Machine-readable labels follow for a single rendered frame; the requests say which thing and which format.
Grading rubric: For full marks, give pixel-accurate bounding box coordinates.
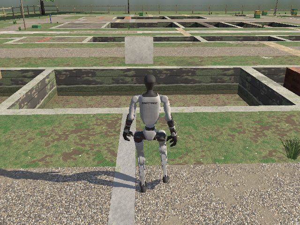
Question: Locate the right robot thigh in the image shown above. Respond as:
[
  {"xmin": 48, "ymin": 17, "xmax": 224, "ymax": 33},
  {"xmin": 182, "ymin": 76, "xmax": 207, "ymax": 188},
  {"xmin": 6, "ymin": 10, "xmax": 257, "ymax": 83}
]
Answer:
[{"xmin": 156, "ymin": 130, "xmax": 166, "ymax": 154}]

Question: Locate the robot left forearm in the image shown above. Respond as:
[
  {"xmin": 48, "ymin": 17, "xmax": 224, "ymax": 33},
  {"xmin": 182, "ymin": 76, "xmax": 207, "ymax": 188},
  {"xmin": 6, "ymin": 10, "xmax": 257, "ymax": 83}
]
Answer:
[{"xmin": 124, "ymin": 114, "xmax": 133, "ymax": 133}]

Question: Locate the robot right hand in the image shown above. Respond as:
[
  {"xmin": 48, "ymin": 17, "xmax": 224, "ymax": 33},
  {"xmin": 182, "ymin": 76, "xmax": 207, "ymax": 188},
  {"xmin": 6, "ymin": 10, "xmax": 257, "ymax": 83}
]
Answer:
[{"xmin": 166, "ymin": 135, "xmax": 177, "ymax": 147}]

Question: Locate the robot thigh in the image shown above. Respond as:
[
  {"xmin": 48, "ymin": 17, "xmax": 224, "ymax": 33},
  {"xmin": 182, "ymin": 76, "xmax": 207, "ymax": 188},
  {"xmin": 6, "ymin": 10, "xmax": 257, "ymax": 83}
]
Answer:
[
  {"xmin": 156, "ymin": 130, "xmax": 166, "ymax": 154},
  {"xmin": 134, "ymin": 131, "xmax": 145, "ymax": 165}
]

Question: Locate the robot left hand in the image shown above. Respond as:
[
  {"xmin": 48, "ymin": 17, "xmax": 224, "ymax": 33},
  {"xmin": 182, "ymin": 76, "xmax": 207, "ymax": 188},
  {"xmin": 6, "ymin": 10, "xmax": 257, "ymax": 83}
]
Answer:
[{"xmin": 123, "ymin": 131, "xmax": 134, "ymax": 141}]

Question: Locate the robot left upper arm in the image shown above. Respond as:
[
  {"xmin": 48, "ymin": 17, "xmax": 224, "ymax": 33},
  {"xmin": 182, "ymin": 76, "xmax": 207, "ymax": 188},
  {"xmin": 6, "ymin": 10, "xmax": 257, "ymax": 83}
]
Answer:
[{"xmin": 128, "ymin": 95, "xmax": 140, "ymax": 120}]

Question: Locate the left robot thigh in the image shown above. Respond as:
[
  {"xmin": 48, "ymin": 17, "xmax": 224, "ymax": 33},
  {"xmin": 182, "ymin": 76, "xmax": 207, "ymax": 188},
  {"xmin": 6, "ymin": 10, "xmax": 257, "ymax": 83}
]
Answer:
[{"xmin": 134, "ymin": 131, "xmax": 145, "ymax": 165}]

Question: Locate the robot right upper arm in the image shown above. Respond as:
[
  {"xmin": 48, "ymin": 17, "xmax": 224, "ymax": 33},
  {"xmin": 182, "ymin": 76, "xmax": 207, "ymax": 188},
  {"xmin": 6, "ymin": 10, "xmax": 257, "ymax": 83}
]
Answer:
[{"xmin": 160, "ymin": 95, "xmax": 172, "ymax": 121}]

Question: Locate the robot right forearm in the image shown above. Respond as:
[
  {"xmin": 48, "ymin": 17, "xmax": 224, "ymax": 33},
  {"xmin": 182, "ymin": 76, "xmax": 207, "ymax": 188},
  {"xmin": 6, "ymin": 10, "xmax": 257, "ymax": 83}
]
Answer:
[{"xmin": 167, "ymin": 115, "xmax": 177, "ymax": 136}]

